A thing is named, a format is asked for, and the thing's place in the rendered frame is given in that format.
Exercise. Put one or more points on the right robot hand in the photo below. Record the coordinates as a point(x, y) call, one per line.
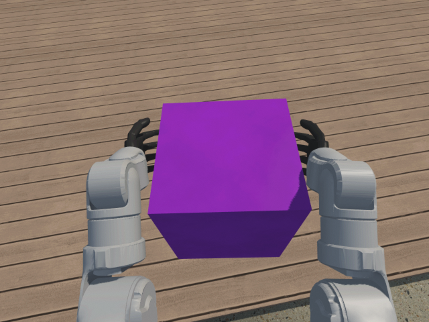
point(316, 140)

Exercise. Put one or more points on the right robot upper arm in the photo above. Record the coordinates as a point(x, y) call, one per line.
point(349, 300)

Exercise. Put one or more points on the left robot upper arm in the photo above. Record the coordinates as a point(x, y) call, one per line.
point(119, 299)

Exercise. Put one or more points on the carton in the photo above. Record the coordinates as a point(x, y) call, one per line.
point(228, 180)

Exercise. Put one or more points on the robot right forearm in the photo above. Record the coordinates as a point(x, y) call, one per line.
point(348, 205)

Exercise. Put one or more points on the robot left forearm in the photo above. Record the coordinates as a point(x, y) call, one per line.
point(113, 202)

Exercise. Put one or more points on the left robot hand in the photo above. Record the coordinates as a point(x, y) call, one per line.
point(135, 139)

